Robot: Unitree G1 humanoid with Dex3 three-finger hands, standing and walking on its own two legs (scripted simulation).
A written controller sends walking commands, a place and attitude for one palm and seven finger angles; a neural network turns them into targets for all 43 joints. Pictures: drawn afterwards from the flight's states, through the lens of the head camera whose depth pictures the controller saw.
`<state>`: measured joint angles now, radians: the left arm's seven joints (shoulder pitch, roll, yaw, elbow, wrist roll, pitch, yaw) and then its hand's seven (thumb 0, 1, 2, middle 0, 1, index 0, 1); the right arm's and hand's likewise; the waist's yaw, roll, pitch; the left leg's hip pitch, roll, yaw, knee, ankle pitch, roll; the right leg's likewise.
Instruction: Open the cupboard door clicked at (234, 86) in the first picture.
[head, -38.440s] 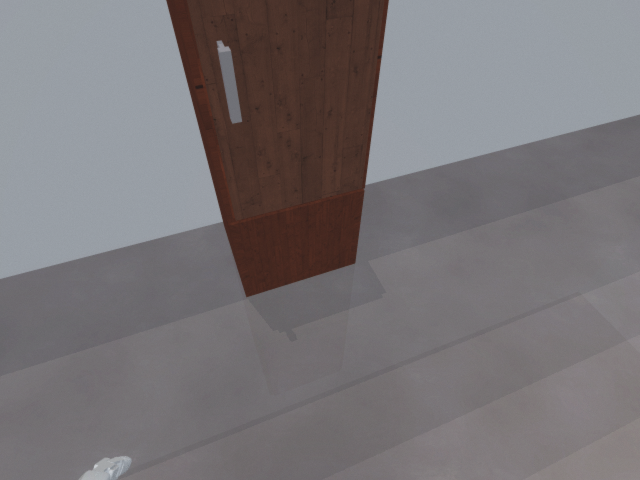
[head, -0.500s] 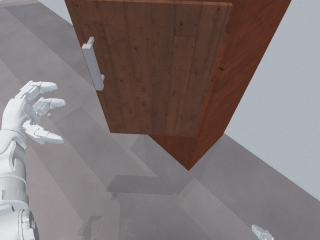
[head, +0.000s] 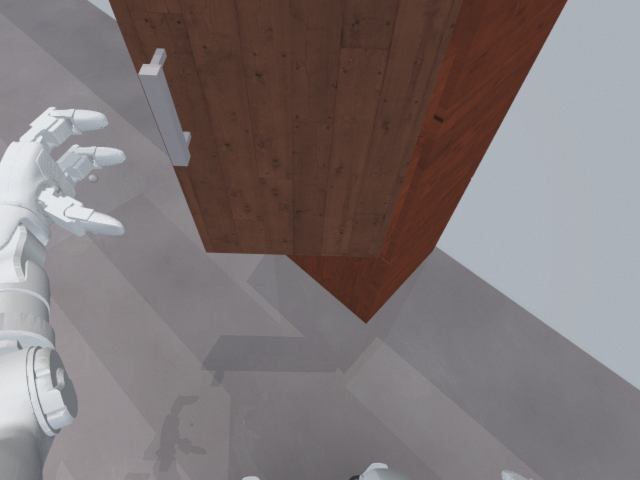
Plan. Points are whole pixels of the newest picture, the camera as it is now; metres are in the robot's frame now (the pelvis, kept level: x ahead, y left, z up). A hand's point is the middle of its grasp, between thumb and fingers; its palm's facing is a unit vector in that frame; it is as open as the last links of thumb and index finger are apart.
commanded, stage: move the hooked fingers beside the handle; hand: left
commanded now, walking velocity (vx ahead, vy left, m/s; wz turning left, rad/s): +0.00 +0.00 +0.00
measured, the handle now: (171, 110) +0.58 +0.20 +0.11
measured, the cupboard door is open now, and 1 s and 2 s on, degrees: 42 42 42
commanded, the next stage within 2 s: slide the fingers in behind the handle in 1.36 s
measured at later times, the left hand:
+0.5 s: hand (117, 131) +0.52 +0.25 +0.12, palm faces -0.04 -1.00 +0.00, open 14.0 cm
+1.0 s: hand (119, 135) +0.52 +0.26 +0.11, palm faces -0.05 -1.00 +0.01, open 14.0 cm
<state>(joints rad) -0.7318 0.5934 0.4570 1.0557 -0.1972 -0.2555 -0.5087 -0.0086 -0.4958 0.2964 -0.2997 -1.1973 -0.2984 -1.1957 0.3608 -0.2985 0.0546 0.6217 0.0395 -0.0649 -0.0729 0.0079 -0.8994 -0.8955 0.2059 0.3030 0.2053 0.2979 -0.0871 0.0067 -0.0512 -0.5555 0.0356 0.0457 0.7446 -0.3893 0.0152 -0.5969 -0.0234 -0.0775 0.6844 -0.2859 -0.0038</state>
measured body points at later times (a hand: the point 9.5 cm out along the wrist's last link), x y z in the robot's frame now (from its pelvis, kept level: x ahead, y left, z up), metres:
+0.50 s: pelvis +0.00 +0.01 -0.01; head +0.13 +0.02 +0.42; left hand +0.51 +0.31 +0.12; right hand -0.03 -0.27 -0.11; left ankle -0.02 +0.11 -0.71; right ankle +0.03 -0.12 -0.71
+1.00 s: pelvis +0.02 +0.01 -0.01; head +0.14 +0.03 +0.43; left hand +0.52 +0.31 +0.11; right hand +0.02 -0.26 -0.11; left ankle -0.02 +0.11 -0.71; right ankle +0.03 -0.12 -0.71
